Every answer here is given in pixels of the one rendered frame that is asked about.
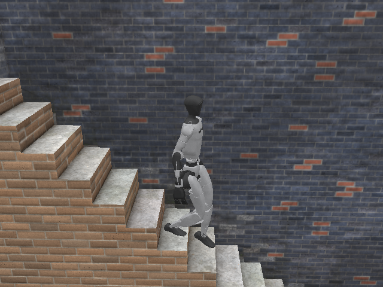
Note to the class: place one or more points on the stairs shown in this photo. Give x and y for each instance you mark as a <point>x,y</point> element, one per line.
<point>67,219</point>

